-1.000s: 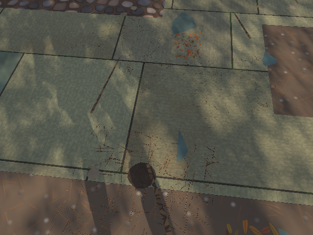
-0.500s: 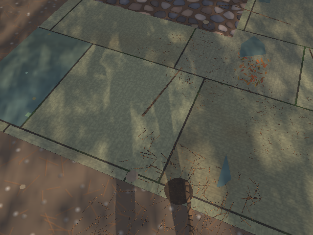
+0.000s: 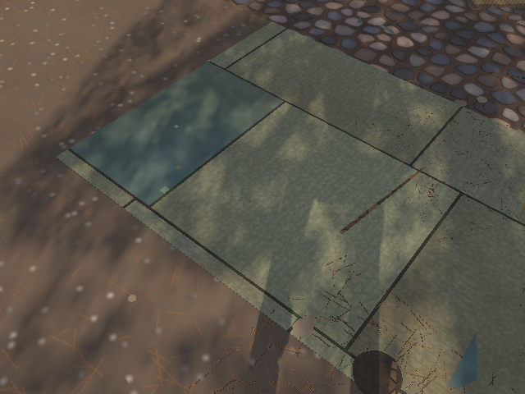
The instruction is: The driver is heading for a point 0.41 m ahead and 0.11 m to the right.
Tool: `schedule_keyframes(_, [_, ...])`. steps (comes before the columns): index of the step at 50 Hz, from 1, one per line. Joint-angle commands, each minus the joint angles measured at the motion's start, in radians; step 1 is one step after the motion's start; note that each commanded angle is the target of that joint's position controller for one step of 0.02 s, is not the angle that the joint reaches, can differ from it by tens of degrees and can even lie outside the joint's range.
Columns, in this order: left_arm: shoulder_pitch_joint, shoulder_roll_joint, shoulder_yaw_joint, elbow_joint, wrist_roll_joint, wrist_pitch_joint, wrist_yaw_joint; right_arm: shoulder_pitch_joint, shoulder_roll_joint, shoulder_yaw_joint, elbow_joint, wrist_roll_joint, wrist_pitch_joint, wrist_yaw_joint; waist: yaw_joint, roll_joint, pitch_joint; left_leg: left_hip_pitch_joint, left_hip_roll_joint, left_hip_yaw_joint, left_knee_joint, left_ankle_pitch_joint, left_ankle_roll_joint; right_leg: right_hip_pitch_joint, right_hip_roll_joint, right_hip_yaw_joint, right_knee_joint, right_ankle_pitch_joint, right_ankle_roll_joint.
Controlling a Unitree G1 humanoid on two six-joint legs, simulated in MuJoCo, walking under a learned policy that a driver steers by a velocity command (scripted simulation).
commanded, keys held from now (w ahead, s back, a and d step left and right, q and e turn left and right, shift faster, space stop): w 0.28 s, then w+e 0.08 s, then e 0.08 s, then no key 0.56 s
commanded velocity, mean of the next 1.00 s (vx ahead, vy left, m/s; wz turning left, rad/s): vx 0.25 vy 0.00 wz -0.04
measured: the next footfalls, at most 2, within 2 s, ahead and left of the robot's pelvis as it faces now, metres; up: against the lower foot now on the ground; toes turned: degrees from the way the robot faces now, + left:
right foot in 0.44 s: +0.38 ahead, -0.12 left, +0.00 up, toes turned -3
left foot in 0.86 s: +0.44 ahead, +0.12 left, +0.00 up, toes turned -6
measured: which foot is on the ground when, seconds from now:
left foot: down 0.00-0.46, up 0.48-0.84, down 0.86-1.00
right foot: up 0.00-0.42, down 0.44-1.00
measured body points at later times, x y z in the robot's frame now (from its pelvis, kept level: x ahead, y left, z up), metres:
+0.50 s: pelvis +0.22 -0.03 -0.02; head +0.27 -0.03 +0.43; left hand +0.45 +0.21 -0.10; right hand +0.23 -0.32 -0.14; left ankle +0.01 +0.11 -0.67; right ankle +0.34 -0.11 -0.73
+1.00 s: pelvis +0.35 -0.01 +0.00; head +0.36 +0.00 +0.45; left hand +0.50 +0.23 -0.13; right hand +0.46 -0.28 -0.10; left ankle +0.40 +0.12 -0.73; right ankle +0.34 -0.11 -0.73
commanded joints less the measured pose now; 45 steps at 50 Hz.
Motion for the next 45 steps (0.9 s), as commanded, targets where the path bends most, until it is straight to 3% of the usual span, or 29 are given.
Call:
schedule_keyframes(1, [-0.195, 0.095, 0.009, -0.153, -0.004, -0.058, -0.011, 0.266, -0.259, -0.076, -0.003, -0.012, -0.034, -0.005, -0.166, 0.226, -0.023, 0.371, 0.402, -0.654, -0.285, -0.233, 0.293, -0.613, 0.045, 0.062, 0.48, -0.246, -0.005])
schedule_keyframes(2, [-0.182, 0.133, 0.023, -0.148, -0.025, -0.063, -0.014, 0.221, -0.2, -0.054, -0.003, -0.012, -0.053, -0.002, -0.133, 0.197, 0.054, 0.337, 0.368, -0.59, -0.306, -0.317, 0.28, -0.663, 0.0, 0.101, 0.533, -0.154, -0.022])
schedule_keyframes(3, [-0.163, 0.128, 0.023, -0.128, -0.025, -0.066, -0.017, 0.184, -0.161, -0.041, -0.004, -0.012, -0.066, -0.001, -0.112, 0.193, 0.091, 0.306, 0.316, -0.508, -0.322, -0.301, 0.248, -0.668, -0.019, 0.105, 0.53, -0.057, -0.034])
schedule_keyframes(5, [-0.152, 0.122, 0.027, -0.111, 0.001, -0.072, -0.02, 0.131, -0.137, -0.029, -0.007, -0.013, -0.073, -0.003, -0.082, 0.167, 0.109, 0.266, 0.261, -0.384, -0.35, -0.091, 0.207, -0.635, -0.039, 0.109, 0.472, 0.093, -0.025])
schedule_keyframes(8, [-0.16, 0.074, 0.012, -0.1, 0.007, -0.071, -0.025, 0.134, -0.133, -0.029, 0.004, -0.017, -0.078, -0.013, -0.073, 0.122, 0.079, 0.24, 0.217, -0.248, -0.369, 0.158, 0.194, -0.578, -0.021, 0.081, 0.374, 0.248, 0.012])
schedule_keyframes(12, [-0.267, 0.028, -0.012, -0.129, 0.001, -0.071, -0.031, 0.178, -0.157, -0.035, 0.047, -0.011, -0.078, -0.02, -0.106, 0.121, 0.097, 0.178, 0.185, -0.139, -0.377, 0.243, 0.172, -0.461, 0.018, 0.054, 0.126, 0.404, 0.032])
schedule_keyframes(14, [-0.322, 0.026, -0.018, -0.149, -0.004, -0.074, -0.041, 0.211, -0.171, -0.04, 0.072, -0.004, -0.078, -0.021, -0.122, 0.115, 0.119, 0.177, 0.203, -0.133, -0.382, 0.232, 0.173, -0.428, 0.032, 0.049, 0.049, 0.434, 0.02])
schedule_keyframes(18, [-0.342, 0.048, -0.018, -0.166, -0.009, -0.078, -0.063, 0.217, -0.184, -0.049, 0.11, 0.003, -0.074, -0.022, -0.104, 0.114, 0.13, 0.286, 0.259, -0.087, -0.343, 0.332, 0.147, -0.415, 0.042, 0.05, -0.031, 0.383, -0.047])
schedule_keyframes(20, [-0.263, 0.081, -0.001, -0.15, 0.005, -0.077, -0.062, 0.195, -0.199, -0.052, 0.112, -0.01, -0.064, -0.031, -0.055, 0.138, 0.05, 0.333, 0.241, -0.039, -0.195, 0.747, 0.108, -0.275, 0.106, 0.013, -0.036, 0.328, -0.084])
schedule_keyframes(21, [-0.137, 0.116, 0.019, -0.115, 0.011, -0.075, -0.055, 0.176, -0.203, -0.052, 0.106, -0.017, -0.054, -0.038, 0.012, 0.14, -0.042, 0.323, 0.205, 0.003, -0.022, 0.942, 0.076, -0.108, 0.155, -0.017, -0.045, 0.346, -0.109])
schedule_keyframes(22, [-0.022, 0.154, 0.036, -0.089, 0.011, -0.071, -0.043, 0.183, -0.192, -0.045, 0.094, -0.022, -0.053, -0.045, 0.065, 0.113, -0.127, 0.21, 0.159, 0.042, 0.186, 0.921, 0.025, 0.114, 0.146, 0.014, -0.057, 0.466, -0.132])
schedule_keyframes(23, [0.081, 0.253, 0.054, -0.088, 0.025, -0.064, -0.029, 0.258, -0.125, -0.021, 0.061, -0.056, -0.062, -0.046, 0.045, -0.098, -0.281, -0.101, 0.067, 0.057, 0.555, 0.427, -0.035, 0.488, -0.098, 0.326, 0.027, 0.785, -0.235])
schedule_keyframes(24, [0.08, 0.225, 0.037, -0.086, 0.019, -0.064, -0.034, 0.391, -0.053, 0.009, 0.099, -0.04, -0.075, -0.028, -0.005, -0.263, -0.484, -0.331, -0.092, -0.068, 0.887, -0.362, -0.083, 0.701, -0.327, 0.779, -0.108, 0.804, -0.43])
schedule_keyframes(25, [0.045, 0.168, 0.029, -0.102, 0.011, -0.053, -0.031, 0.301, -0.17, -0.019, 0.109, -0.003, -0.085, -0.017, 0.044, -0.107, -0.446, -0.346, -0.023, -0.169, 0.945, -0.322, -0.072, 0.591, -0.279, 0.688, -0.154, 0.708, -0.384])
schedule_keyframes(26, [-0.024, 0.138, 0.018, -0.106, 0.008, -0.048, -0.025, 0.188, -0.178, -0.02, 0.071, 0.02, -0.086, -0.015, 0.033, -0.065, -0.275, -0.392, 0.023, -0.131, 0.908, -0.28, -0.06, 0.439, -0.236, 0.528, -0.166, 0.686, -0.339])
schedule_keyframes(27, [-0.072, 0.113, 0.009, -0.104, 0.009, -0.048, -0.023, 0.126, -0.168, -0.016, 0.063, 0.008, -0.084, -0.024, 0.009, 0.023, -0.156, -0.386, 0.064, -0.104, 0.828, -0.23, -0.06, 0.268, -0.192, 0.429, -0.194, 0.73, -0.31])
schedule_keyframes(28, [-0.106, 0.088, 0.001, -0.105, 0.015, -0.051, -0.019, 0.108, -0.171, -0.023, 0.06, -0.009, -0.072, -0.035, -0.02, 0.03, -0.113, -0.334, 0.092, -0.101, 0.754, -0.191, -0.058, 0.15, -0.161, 0.367, -0.22, 0.749, -0.293])
schedule_keyframes(30, [-0.144, 0.089, 0.0, -0.096, 0.035, -0.055, -0.019, 0.165, -0.132, -0.018, 0.075, -0.016, -0.044, -0.045, -0.072, -0.027, -0.089, -0.196, 0.094, -0.089, 0.677, -0.142, -0.071, -0.026, -0.125, 0.294, -0.28, 0.772, -0.296])
schedule_keyframes(32, [-0.174, 0.083, -0.003, -0.081, 0.037, -0.063, -0.017, 0.185, -0.099, -0.009, 0.079, -0.022, -0.029, -0.055, -0.095, -0.048, -0.088, -0.148, 0.095, -0.079, 0.55, -0.109, -0.088, -0.09, -0.108, 0.228, -0.299, 0.829, -0.3])
schedule_keyframes(34, [-0.192, 0.087, -0.001, -0.067, 0.034, -0.059, -0.011, 0.156, -0.08, -0.002, 0.077, -0.03, -0.021, -0.06, -0.092, -0.055, -0.103, -0.117, 0.101, -0.077, 0.417, -0.024, -0.093, -0.092, -0.092, 0.189, -0.298, 0.796, -0.282])
schedule_keyframes(39, [-0.164, 0.093, -0.006, -0.028, 0.035, -0.024, -0.001, 0.033, -0.094, -0.008, 0.064, -0.017, -0.011, -0.054, -0.034, -0.055, -0.066, -0.072, 0.091, -0.079, 0.197, 0.095, -0.087, -0.079, -0.083, 0.218, -0.322, 0.354, -0.246])
schedule_keyframes(42, [-0.172, 0.058, -0.026, -0.013, 0.023, -0.011, -0.002, 0.029, -0.087, -0.011, 0.069, -0.031, -0.02, -0.051, -0.061, -0.042, -0.042, 0.046, 0.062, -0.055, -0.022, 0.156, -0.06, -0.087, -0.053, 0.237, -0.258, 0.177, -0.187])
schedule_keyframes(43, [-0.135, 0.029, -0.038, 0.001, 0.027, -0.014, -0.003, 0.023, -0.107, -0.014, 0.062, -0.041, -0.024, -0.053, -0.058, -0.013, -0.038, 0.102, 0.1, -0.102, -0.086, 0.267, -0.044, -0.101, -0.019, 0.23, -0.221, 0.15, -0.135])
schedule_keyframes(44, [-0.086, 0.016, -0.043, 0.006, 0.044, -0.021, -0.005, 0.017, -0.16, -0.022, 0.046, -0.042, -0.025, -0.058, -0.02, 0.07, -0.055, 0.151, 0.184, -0.179, -0.08, 0.435, -0.012, -0.123, 0.041, 0.19, -0.15, 0.091, -0.087])
schedule_keyframes(45, [-0.016, -0.006, -0.044, 0.017, 0.039, -0.021, -0.004, -0.027, -0.176, -0.027, 0.064, -0.035, -0.02, -0.056, 0.048, 0.203, -0.065, 0.088, 0.19, -0.195, -0.066, 0.303, 0.038, -0.091, 0.101, 0.119, -0.158, 0.029, -0.055])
